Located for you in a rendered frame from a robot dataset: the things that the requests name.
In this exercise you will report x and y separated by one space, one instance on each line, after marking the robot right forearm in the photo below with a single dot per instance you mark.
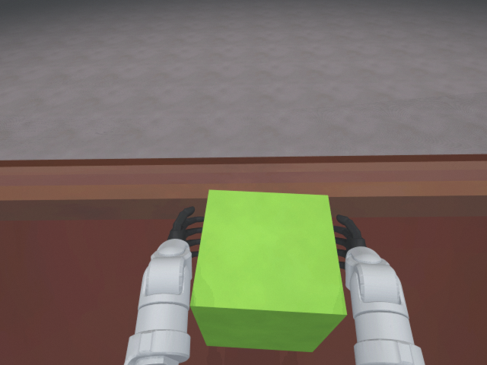
383 332

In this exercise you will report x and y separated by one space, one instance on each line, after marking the robot left hand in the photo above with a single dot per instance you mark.
181 223

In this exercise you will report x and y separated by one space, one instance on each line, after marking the carton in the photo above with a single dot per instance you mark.
267 274

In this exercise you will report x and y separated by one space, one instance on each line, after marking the robot right hand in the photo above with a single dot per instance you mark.
351 232

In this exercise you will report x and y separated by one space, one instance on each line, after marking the robot left forearm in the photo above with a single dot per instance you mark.
161 328

